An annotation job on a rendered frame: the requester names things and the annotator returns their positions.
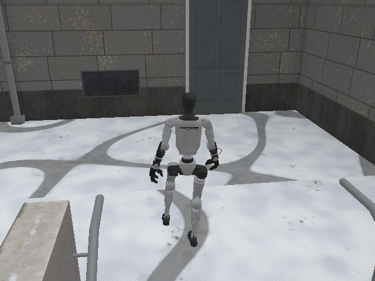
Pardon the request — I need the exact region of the robot right upper arm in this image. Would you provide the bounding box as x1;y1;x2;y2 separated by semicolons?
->
201;118;216;150

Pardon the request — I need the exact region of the left robot hand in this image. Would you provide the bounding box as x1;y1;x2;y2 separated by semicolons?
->
149;167;163;183

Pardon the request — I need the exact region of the humanoid robot torso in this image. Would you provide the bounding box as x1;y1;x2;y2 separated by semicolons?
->
175;115;202;176

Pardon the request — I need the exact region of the robot left upper arm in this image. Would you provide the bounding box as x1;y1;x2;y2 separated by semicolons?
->
160;118;177;151

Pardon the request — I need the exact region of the right robot hand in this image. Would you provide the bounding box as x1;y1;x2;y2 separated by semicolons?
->
205;159;219;170

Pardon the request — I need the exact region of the left robot forearm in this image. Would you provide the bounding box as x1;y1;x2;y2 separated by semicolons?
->
152;141;165;169

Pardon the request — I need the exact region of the right robot forearm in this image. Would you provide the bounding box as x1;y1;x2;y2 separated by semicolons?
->
209;141;219;161

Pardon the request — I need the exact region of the robot left shin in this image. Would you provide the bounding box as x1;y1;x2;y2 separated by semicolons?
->
164;181;173;218

